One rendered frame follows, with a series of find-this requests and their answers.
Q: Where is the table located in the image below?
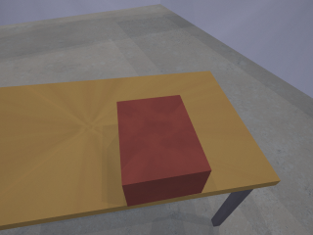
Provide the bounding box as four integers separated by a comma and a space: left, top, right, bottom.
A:
0, 70, 281, 231

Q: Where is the carton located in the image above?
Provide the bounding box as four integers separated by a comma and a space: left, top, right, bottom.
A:
116, 95, 211, 207

